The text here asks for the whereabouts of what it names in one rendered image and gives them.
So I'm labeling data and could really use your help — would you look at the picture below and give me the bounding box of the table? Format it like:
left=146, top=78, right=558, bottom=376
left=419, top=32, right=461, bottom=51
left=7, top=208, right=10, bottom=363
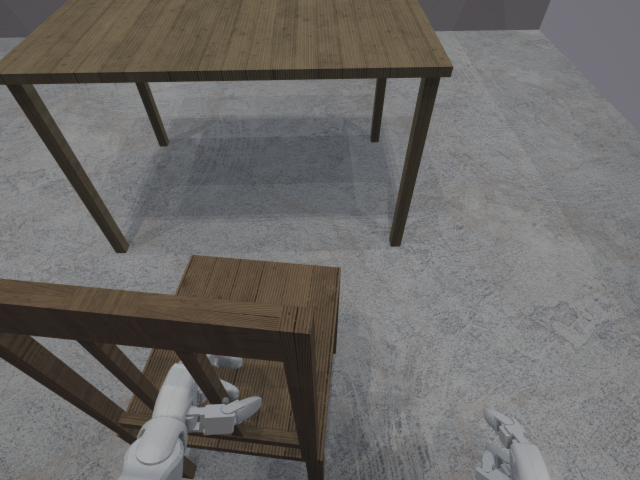
left=0, top=0, right=453, bottom=253

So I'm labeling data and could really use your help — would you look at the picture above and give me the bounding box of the left robot hand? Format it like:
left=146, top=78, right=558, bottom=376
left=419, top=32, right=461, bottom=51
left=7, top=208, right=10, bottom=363
left=152, top=354, right=262, bottom=435

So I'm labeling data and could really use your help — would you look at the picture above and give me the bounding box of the right robot hand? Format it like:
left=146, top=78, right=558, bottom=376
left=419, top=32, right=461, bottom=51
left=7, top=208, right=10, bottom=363
left=476, top=408, right=552, bottom=480

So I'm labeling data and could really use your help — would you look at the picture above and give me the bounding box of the chair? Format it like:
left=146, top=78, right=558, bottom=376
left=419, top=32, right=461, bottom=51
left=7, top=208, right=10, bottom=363
left=0, top=255, right=341, bottom=480

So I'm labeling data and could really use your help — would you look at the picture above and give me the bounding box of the left robot forearm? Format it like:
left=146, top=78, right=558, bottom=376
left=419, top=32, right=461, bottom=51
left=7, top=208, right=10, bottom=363
left=116, top=417, right=188, bottom=480

